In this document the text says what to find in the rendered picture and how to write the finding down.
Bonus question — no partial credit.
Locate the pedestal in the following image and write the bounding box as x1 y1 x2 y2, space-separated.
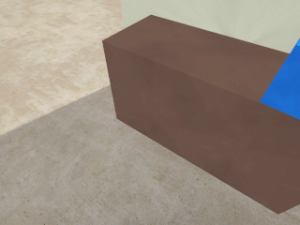
102 14 300 215

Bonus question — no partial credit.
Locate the carton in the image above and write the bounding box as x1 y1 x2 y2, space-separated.
260 38 300 120

